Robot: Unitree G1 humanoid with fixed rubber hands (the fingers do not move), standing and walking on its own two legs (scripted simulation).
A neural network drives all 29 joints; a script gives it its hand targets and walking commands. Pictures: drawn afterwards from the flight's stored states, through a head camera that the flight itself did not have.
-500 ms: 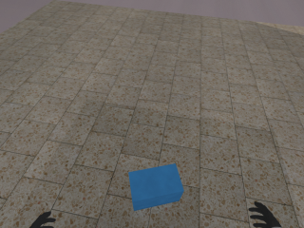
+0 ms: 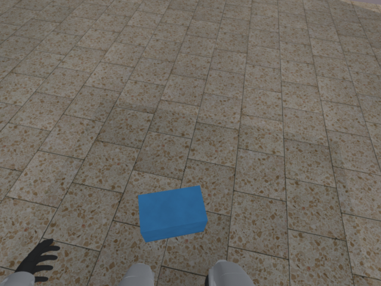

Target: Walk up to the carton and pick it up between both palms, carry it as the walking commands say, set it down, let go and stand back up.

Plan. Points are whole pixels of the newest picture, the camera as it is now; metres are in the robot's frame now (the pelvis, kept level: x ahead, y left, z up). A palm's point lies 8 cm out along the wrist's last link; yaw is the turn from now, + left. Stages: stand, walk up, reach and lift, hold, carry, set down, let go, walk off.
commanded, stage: walk up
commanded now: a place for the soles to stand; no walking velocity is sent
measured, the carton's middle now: (172, 214) +0.44 +0.05 -0.65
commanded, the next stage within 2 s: none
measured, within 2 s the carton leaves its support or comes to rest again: neither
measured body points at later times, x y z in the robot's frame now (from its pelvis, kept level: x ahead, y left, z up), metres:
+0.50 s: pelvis +0.03 -0.03 +0.02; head +0.05 -0.03 +0.47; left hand +0.10 +0.32 -0.07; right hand +0.23 -0.32 -0.08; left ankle +0.03 +0.08 -0.71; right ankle +0.06 -0.13 -0.71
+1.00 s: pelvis +0.04 -0.02 +0.03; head +0.06 -0.01 +0.48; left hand +0.09 +0.34 -0.08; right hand +0.22 -0.31 -0.08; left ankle +0.03 +0.08 -0.71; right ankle +0.06 -0.13 -0.71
